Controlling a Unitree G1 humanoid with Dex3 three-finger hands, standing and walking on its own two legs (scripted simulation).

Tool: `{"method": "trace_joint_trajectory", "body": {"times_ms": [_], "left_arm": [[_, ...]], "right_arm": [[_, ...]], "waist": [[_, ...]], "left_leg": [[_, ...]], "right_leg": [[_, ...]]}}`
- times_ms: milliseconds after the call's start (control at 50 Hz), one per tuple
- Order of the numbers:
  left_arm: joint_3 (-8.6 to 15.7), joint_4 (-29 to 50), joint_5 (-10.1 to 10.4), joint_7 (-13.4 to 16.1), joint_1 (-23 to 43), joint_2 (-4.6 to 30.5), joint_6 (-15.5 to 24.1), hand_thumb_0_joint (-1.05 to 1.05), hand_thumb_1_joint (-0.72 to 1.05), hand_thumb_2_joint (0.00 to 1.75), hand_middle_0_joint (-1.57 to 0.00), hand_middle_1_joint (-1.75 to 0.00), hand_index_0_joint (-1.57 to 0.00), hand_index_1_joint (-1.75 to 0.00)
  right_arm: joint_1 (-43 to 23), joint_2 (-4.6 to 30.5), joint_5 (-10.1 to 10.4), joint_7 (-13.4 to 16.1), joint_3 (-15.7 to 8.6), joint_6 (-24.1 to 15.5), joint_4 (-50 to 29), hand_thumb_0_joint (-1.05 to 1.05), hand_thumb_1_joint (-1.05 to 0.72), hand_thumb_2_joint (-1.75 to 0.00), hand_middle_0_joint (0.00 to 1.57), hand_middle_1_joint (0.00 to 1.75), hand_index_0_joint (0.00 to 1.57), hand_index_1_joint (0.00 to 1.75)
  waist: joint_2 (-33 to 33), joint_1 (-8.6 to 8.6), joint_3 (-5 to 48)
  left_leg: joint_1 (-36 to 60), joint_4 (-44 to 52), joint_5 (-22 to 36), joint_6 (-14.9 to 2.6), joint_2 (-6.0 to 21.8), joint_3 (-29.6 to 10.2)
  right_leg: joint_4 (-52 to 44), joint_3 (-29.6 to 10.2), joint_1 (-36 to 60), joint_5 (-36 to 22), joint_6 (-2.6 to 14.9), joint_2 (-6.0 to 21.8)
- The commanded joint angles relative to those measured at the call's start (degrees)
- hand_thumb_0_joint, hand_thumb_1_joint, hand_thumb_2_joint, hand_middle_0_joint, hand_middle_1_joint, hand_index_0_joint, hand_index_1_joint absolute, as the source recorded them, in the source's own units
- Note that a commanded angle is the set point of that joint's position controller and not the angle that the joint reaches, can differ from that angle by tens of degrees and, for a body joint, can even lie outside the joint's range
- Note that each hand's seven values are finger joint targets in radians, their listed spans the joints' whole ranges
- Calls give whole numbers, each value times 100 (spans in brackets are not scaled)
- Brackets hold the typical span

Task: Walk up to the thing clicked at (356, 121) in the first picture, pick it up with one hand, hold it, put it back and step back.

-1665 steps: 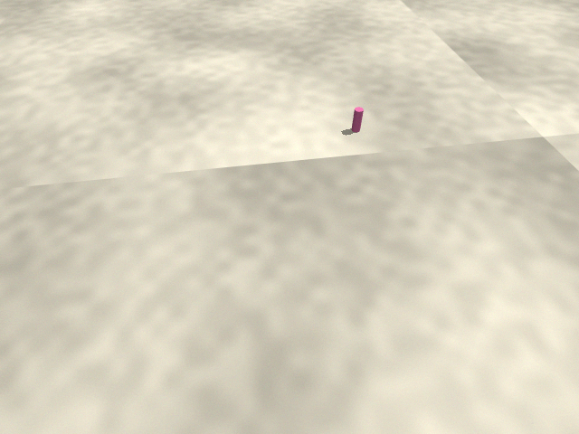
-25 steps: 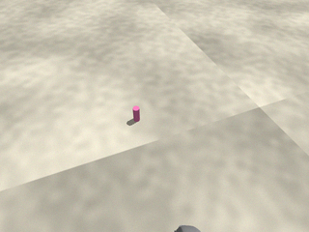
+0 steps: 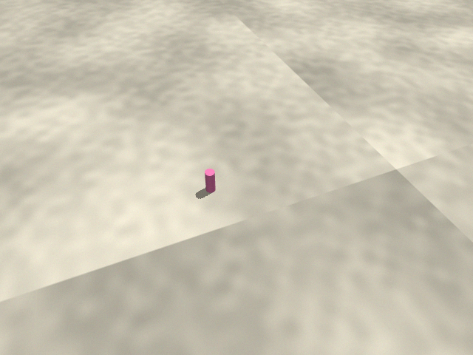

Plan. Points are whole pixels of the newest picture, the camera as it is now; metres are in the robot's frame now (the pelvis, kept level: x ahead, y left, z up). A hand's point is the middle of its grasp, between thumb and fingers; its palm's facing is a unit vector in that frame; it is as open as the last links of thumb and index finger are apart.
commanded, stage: step back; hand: left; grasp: from the side
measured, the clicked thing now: (210, 181) +1.05 +0.17 -0.69
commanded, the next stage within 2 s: stand in 0.48 s
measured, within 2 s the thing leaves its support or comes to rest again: neither
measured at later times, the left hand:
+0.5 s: hand (120, 339) +0.18 +0.24 -0.14, palm faces -0.01 -0.94 -0.34, open 7.4 cm
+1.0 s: hand out of the picture +0.10 +0.24 -0.14, palm faces -0.02 -0.94 -0.34, open 7.4 cm
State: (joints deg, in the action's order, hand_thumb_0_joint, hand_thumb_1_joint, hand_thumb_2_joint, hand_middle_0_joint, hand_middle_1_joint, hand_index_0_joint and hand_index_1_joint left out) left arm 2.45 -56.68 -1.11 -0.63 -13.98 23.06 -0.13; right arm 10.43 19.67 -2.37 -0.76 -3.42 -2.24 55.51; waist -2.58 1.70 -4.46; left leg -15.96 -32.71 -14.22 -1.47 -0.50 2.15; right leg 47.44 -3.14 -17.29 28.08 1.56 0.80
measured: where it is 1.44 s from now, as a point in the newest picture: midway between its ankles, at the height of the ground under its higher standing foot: outside the picture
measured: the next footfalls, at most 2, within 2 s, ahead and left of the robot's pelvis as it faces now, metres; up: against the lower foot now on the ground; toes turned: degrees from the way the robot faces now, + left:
none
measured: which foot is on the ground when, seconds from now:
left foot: down 0.00-1.00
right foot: down 0.00-1.00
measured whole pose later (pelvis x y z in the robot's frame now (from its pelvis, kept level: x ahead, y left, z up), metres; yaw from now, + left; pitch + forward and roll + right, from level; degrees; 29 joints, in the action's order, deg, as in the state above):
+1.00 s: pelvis +0.03 -0.02 +0.02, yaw +0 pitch -3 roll +0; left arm 0.1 -66.8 -0.7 -0.4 -4.8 20.1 1.1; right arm 4.2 19.6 -0.6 -0.6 -0.4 -1.0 65.4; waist 0.4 0.5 -4.0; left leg -6.3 -18.2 -9.3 1.1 1.3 -0.1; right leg 17.9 1.3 -5.8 9.5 -0.4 0.7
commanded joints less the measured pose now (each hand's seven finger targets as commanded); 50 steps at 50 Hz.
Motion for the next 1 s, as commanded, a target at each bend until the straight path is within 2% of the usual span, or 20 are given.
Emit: {"method": "trace_joint_trajectory", "body": {"times_ms": [0, 60, 100, 120, 140, 160, 180, 200, 220, 260, 320, 400, 440, 460, 540, 600, 680, 760, 920, 980], "left_arm": [[293, 315, 44, 14, -9, 1027, 162, 0, 90, 90, -20, -30, -20, -30], [325, 165, -2, 29, -40, 901, 195, 0, 90, 90, -20, -30, -20, -30], [349, 53, -51, 91, -67, 925, 237, 0, 90, 90, -20, -30, -20, -30], [405, 99, -90, 120, 38, 1166, 272, 0, 90, 90, -20, -30, -20, -30], [398, 134, -74, 121, 228, 1425, 293, 0, 90, 90, -20, -30, -20, -30], [377, 231, -63, 100, 623, 1511, 288, 0, 90, 90, -20, -30, -20, -30], [324, 332, -42, 95, 989, 1389, 288, 0, 90, 90, -20, -30, -20, -30], [276, 360, -1, 110, 1173, 1258, 280, 0, 90, 90, -20, -30, -20, -30], [219, 336, 31, 107, 1148, 1079, 279, 0, 90, 90, -20, -30, -20, -30], [217, 153, 67, 98, 965, 1021, 273, 0, 90, 90, -20, -30, -20, -30], [257, 29, 70, 132, 1035, 1107, 263, 0, 90, 90, -20, -30, -20, -30], [220, 9, 93, 143, 1226, 1007, 202, 0, 90, 90, -20, -30, -20, -30], [221, -15, 69, 145, 1292, 995, 197, 0, 90, 90, -20, -30, -20, -30], [99, -185, 136, 132, 1190, 790, 182, 0, 90, 90, -20, -30, -20, -30], [73, -286, 116, 127, 1315, 828, 182, 0, 90, 90, -20, -30, -20, -30], [54, -351, 100, 120, 1365, 848, 208, 0, 90, 90, -20, -30, -20, -30], [34, -446, 74, 104, 1466, 860, 203, 0, 90, 90, -20, -30, -20, -30], [21, -528, 61, 93, 1451, 887, 216, 0, 90, 90, -20, -30, -20, -30], [-1, -595, 58, 86, 1309, 925, 260, 0, 90, 90, -20, -30, -20, -30], [-11, -610, 66, 87, 1291, 934, 253, 0, 90, 90, -20, -30, -20, -30]], "right_arm": [[-377, 1573, -5, 122, -345, -151, -439, 0, -90, -90, 20, 30, 20, 30], [-499, 1554, 26, 100, -323, -57, -449, 0, -90, -90, 20, 30, 20, 30], [-645, 1295, 135, 97, -210, 26, -440, 0, -90, -90, 20, 30, 20, 30], [-613, 1074, 176, 105, -116, 38, -465, 0, -90, -90, 20, 30, 20, 30], [-579, 938, 214, 116, -85, 60, -406, 0, -90, -90, 20, 30, 20, 30], [-453, 1007, 200, 128, -97, 85, -259, 0, -90, -90, 20, 30, 20, 30], [-259, 1075, 160, 125, -110, 61, -89, 0, -90, -90, 20, 30, 20, 30], [-186, 1130, 151, 129, -111, 22, 23, 0, -90, -90, 20, 30, 20, 30], [-197, 1178, 148, 127, -105, -18, 115, 0, -90, -90, 20, 30, 20, 30], [-521, 1267, 170, 113, -65, -61, 121, 0, -90, -90, 20, 30, 20, 30], [-560, 1200, 192, 149, -33, -46, 224, 0, -90, -90, 20, 30, 20, 30], [-626, 1224, 172, 175, -55, -15, 340, 0, -90, -90, 20, 30, 20, 30], [-661, 1219, 165, 178, -50, -9, 360, 0, -90, -90, 20, 30, 20, 30], [-720, 1193, 189, 166, 26, -22, 374, 0, -90, -90, 20, 30, 20, 30], [-788, 1220, 204, 160, 57, -48, 445, 0, -90, -90, 20, 30, 20, 30], [-842, 1216, 217, 160, 69, -38, 461, 0, -90, -90, 20, 30, 20, 30], [-990, 1187, 205, 131, 93, 2, 488, 0, -90, -90, 20, 30, 20, 30], [-1012, 1213, 197, 114, 89, 4, 537, 0, -90, -90, 20, 30, 20, 30], [-983, 1184, 183, 83, 93, -1, 609, 0, -90, -90, 20, 30, 20, 30], [-886, 1203, 181, 79, 97, 20, 668, 0, -90, -90, 20, 30, 20, 30]], "waist": [[1186, -125, 144], [1237, -49, 350], [820, 119, 497], [264, 116, 505], [-420, 14, 465], [-459, -135, 304], [-282, -303, 320], [-165, -376, 388], [-46, -324, 531], [58, -77, 711], [17, -90, 897], [332, -88, 960], [338, -98, 1048], [431, -115, 1017], [514, -130, 993], [379, -159, 1097], [334, -182, 749], [342, -187, 642], [247, -186, 760], [259, -212, 629]], "left_leg": [[211, 1633, -798, -809, 1441, -1730], [-238, 1190, -66, -661, 1321, -1239], [-524, 559, 208, -320, 1039, -883], [-899, 189, -12, -70, 757, -716], [-744, -251, -858, 121, 305, -508], [-176, -379, -1061, 214, 220, -350], [98, -30, -759, 206, 283, -382], [322, 376, -209, 146, 383, -449], [563, 676, 408, 28, 543, -624], [391, 663, 1297, -127, 768, -802], [452, 535, 2055, -44, 666, -566], [622, 742, 2184, -46, 718, -609], [630, 738, 2342, -60, 736, -586], [895, 1005, 2453, -43, 816, -770], [1123, 1183, 2897, 8, 866, -770], [1294, 1239, 2826, 40, 860, -681], [1045, 1552, 1657, 55, 809, -700], [953, 1753, 1098, 81, 806, -734], [1214, 1701, 1124, 86, 821, -715], [1017, 1758, 836, 80, 787, -723]], "right_leg": [[-292, -43, -569, -74, -33, 291], [-1384, 364, 519, -763, -63, 62], [-2281, 353, 1291, -1563, 5, -31], [-2394, -397, 1436, -1664, 127, 381], [-2798, -1471, 849, -954, 516, 1116], [-2896, -1734, 211, -752, 820, 1517], [-2708, -1440, 136, -1179, 753, 1428], [-2507, -1014, 141, -1728, 527, 1173], [-2310, -660, 210, -2257, 271, 922], [-2178, -205, 857, -2595, 67, 549], [-2114, -178, 1315, -3534, 90, 645], [-2145, -78, 1271, -3230, 99, 622], [-2161, -28, 1420, -3328, 84, 617], [-2271, -122, 1334, -3483, 12, 624], [-2450, -58, 1485, -3520, -56, 590], [-2608, -71, 1585, -3750, -68, 645], [-2976, -108, 1441, -2977, -104, 648], [-3146, -114, 1367, -2464, -105, 640], [-3224, -151, 1179, -2496, -74, 692], [-3300, -186, 1162, -2273, -72, 688]]}}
